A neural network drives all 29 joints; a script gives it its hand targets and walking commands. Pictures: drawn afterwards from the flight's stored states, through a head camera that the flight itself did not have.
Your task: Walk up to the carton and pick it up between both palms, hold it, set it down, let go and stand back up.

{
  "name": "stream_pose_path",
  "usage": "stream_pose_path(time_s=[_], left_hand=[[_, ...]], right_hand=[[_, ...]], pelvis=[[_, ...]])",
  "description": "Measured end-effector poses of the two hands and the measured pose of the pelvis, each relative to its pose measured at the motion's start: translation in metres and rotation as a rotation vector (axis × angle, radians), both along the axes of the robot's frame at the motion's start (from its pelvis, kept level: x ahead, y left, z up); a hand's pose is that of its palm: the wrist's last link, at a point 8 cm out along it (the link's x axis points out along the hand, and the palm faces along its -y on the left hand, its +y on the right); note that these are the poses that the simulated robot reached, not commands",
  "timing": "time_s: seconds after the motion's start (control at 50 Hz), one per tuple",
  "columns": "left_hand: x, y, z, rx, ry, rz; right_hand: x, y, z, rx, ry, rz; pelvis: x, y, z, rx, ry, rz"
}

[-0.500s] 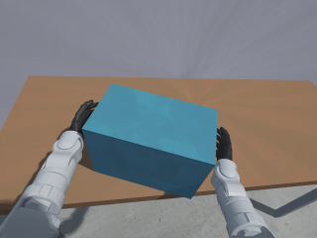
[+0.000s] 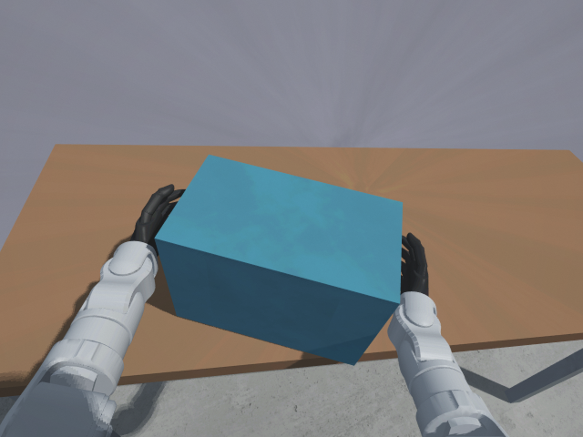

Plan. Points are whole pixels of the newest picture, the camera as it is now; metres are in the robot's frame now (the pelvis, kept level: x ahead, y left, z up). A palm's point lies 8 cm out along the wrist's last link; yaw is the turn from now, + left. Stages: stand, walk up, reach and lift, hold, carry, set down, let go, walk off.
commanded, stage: reach and lift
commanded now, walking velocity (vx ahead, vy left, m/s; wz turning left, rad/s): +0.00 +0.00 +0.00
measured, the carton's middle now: (283, 262) +0.39 -0.02 +0.03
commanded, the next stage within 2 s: none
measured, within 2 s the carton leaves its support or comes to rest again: leaves its support in 0.02 s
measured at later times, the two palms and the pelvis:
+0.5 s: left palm (154, 232) +0.39 +0.16 +0.10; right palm (425, 288) +0.32 -0.21 +0.06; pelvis -0.02 -0.02 +0.00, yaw +0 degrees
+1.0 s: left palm (168, 205) +0.39 +0.14 +0.15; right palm (454, 259) +0.34 -0.24 +0.11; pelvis -0.02 -0.04 +0.01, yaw +0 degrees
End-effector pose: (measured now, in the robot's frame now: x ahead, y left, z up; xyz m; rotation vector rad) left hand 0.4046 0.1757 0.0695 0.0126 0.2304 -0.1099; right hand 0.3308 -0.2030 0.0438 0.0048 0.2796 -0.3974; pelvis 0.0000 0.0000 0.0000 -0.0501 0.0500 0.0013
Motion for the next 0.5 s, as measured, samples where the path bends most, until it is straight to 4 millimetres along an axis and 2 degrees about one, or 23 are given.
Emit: stream_pose_path(time_s=[0.2,0.3,0.38,0.5], left_hand=[[0.003,-0.006,0.035,0.006,-0.070,0.001],[0.001,-0.009,0.046,0.019,-0.065,0.004],[-0.004,-0.011,0.046,0.028,-0.041,0.014],[-0.016,-0.014,0.032,0.024,0.017,0.028]], right_hand=[[0.004,-0.002,0.018,0.006,-0.044,-0.012],[0.003,-0.005,0.024,0.012,-0.039,-0.012],[0.001,-0.007,0.022,0.021,-0.016,-0.004],[-0.009,-0.011,0.014,0.036,0.033,0.005]], pelvis=[[0.003,-0.002,0.002,0.003,0.012,-0.001],[0.001,-0.006,0.003,0.008,0.010,-0.001],[-0.006,-0.010,0.003,0.013,0.001,0.000],[-0.021,-0.016,0.004,0.021,-0.020,0.000]])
